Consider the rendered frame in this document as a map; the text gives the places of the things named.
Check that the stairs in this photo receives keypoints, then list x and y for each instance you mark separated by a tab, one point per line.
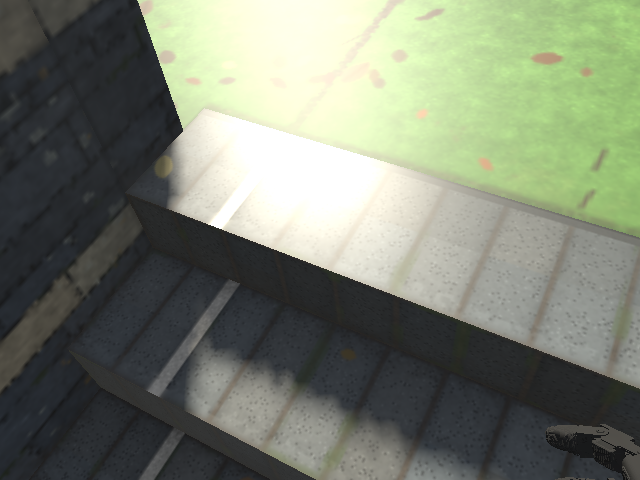
220	358

